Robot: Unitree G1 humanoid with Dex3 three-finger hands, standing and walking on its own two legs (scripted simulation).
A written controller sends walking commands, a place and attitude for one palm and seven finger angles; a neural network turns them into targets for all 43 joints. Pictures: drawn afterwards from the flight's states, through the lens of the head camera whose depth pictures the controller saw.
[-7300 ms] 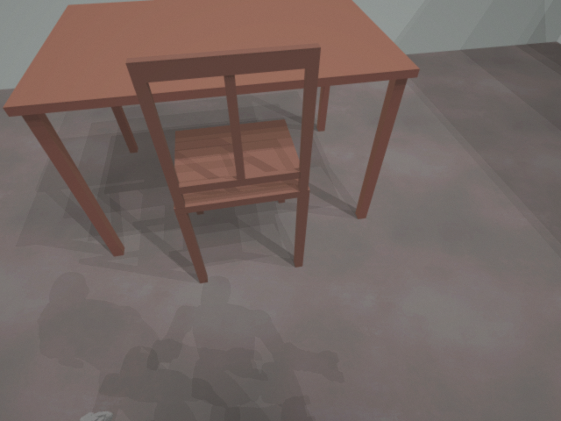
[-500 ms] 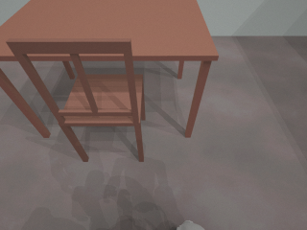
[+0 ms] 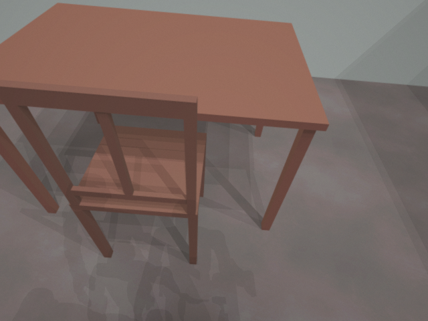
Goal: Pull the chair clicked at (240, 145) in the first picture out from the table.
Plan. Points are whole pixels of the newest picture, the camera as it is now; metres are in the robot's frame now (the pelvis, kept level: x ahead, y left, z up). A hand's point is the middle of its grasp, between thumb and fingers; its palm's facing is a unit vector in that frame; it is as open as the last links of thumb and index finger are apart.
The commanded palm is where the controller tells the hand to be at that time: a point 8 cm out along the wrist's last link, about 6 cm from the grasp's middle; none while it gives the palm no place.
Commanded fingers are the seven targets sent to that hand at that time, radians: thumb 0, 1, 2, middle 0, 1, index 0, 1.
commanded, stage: come to a stop and stand still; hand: left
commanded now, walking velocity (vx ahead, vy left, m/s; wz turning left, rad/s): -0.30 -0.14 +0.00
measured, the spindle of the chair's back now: (118, 158) +0.50 +0.30 -0.05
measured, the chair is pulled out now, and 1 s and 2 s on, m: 0.00 0.00 0.00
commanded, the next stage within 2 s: look again from close up in 1.04 s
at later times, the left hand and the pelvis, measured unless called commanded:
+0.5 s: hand out of the picture +0.09 +0.14 -0.15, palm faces +0.02 -0.96 -0.29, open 7.3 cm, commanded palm none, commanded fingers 0.00 0.90 0.90 -0.20 -0.30 -0.20 -0.30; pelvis +0.03 -0.05 +0.01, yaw -1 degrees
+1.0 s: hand out of the picture -0.01 +0.17 -0.17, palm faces +0.07 -0.98 -0.19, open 7.3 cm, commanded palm none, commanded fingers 0.00 0.90 0.90 -0.20 -0.30 -0.20 -0.30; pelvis +0.00 -0.02 +0.01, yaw +0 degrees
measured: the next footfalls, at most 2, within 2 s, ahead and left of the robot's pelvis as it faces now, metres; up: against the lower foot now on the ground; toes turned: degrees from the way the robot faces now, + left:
right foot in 0.36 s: +0.09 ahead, -0.17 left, +0.00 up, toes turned -4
left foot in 0.88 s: -0.01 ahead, +0.09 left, +0.00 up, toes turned +6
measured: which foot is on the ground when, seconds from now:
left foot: down 0.00-0.38, up 0.40-0.86, down 0.88-1.00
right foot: up 0.00-0.34, down 0.36-1.00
